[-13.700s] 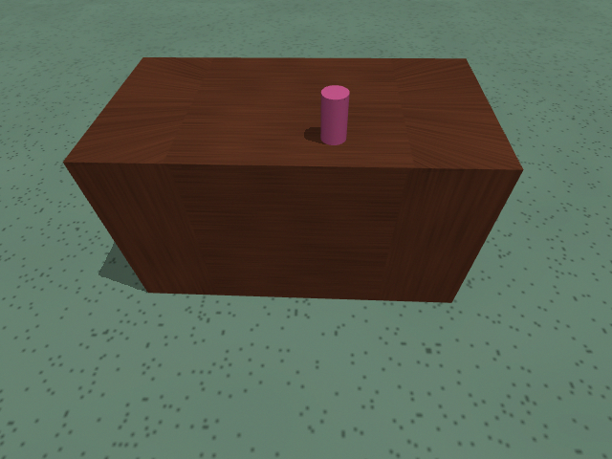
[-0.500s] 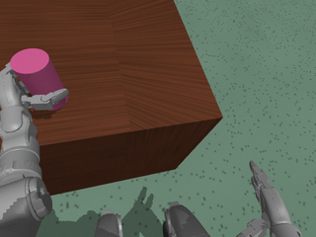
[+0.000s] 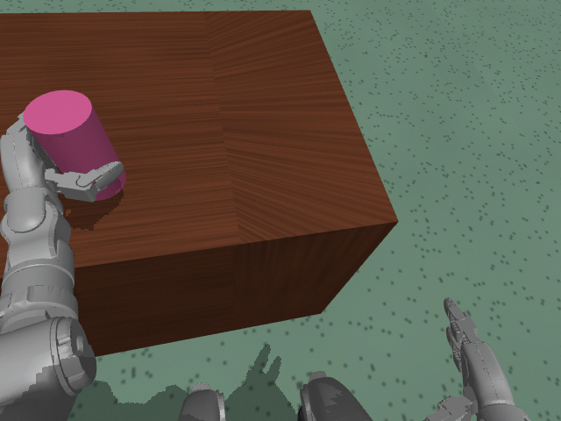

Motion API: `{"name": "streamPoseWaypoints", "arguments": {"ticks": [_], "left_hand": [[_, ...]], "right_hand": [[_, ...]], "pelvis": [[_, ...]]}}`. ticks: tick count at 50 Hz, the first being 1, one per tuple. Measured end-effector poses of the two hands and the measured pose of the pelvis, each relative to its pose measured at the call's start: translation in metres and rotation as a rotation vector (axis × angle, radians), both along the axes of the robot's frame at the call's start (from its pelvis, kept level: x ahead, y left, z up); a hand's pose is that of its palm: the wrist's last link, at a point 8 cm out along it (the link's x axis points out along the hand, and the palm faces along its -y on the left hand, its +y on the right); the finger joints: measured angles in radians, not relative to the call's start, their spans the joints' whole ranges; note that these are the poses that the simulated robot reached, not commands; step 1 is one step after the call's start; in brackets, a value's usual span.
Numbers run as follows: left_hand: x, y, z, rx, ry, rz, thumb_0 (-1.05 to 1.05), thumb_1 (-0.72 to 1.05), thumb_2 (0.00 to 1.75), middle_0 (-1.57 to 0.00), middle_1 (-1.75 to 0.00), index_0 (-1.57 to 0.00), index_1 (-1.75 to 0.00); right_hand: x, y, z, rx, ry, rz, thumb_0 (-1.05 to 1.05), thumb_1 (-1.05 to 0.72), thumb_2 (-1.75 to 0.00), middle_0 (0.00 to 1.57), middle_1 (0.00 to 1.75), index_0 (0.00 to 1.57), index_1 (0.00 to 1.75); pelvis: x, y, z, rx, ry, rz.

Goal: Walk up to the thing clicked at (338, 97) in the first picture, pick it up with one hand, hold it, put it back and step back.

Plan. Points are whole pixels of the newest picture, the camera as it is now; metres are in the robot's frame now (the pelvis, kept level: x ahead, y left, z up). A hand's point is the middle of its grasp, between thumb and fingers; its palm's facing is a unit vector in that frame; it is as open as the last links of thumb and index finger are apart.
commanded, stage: settle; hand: left
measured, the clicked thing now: (82, 150) +0.49 +0.22 +0.07
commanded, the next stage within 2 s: lift in 0.54 s
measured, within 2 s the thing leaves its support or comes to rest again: neither
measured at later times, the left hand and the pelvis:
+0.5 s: hand (72, 135) +0.50 +0.23 +0.10, palm faces +0.21 -0.98 +0.00, open 10.4 cm; pelvis +0.01 +0.00 +0.01, yaw +0 degrees
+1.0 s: hand (64, 122) +0.48 +0.22 +0.13, palm faces +0.19 -0.98 +0.00, open 10.4 cm; pelvis +0.02 +0.00 +0.03, yaw +0 degrees
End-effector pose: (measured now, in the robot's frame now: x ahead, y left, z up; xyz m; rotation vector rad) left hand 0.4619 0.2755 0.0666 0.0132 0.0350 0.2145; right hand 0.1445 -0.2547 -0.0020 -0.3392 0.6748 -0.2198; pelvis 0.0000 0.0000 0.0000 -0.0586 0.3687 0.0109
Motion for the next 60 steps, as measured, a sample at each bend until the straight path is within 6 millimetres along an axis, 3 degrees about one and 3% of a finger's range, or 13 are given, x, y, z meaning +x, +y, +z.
{"name": "streamPoseWaypoints", "arguments": {"ticks": [39, 50, 60], "left_hand": [[0.007, -0.002, 0.045, -0.014, -0.004, -0.011, -0.01, -0.52, 1.1, -0.73, -1.12, -0.74, -1.13], [-0.008, -0.008, 0.066, -0.01, -0.019, -0.023, -0.01, -0.52, 1.1, -0.73, -1.12, -0.74, -1.13], [-0.039, -0.017, 0.1, -0.004, -0.051, -0.016, -0.01, -0.53, 1.1, -0.74, -1.11, -0.75, -1.12]], "right_hand": [[0.008, -0.003, 0.003, 0.043, 0.024, -0.038, -0.01, 0.53, -0.06, 0.06, 0.05, 0.05, 0.05], [0.011, -0.005, 0.007, 0.061, 0.019, -0.057, -0.01, 0.54, -0.06, 0.06, 0.05, 0.05, 0.05], [0.016, -0.009, 0.007, 0.102, -0.004, -0.086, -0.01, 0.54, -0.05, 0.06, 0.05, 0.05, 0.05]], "pelvis": [[0.012, 0.002, 0.022, 0.012, -0.045, -0.007], [0.018, 0.003, 0.031, 0.016, -0.086, -0.007], [0.023, 0.003, 0.042, 0.028, -0.155, -0.006]]}}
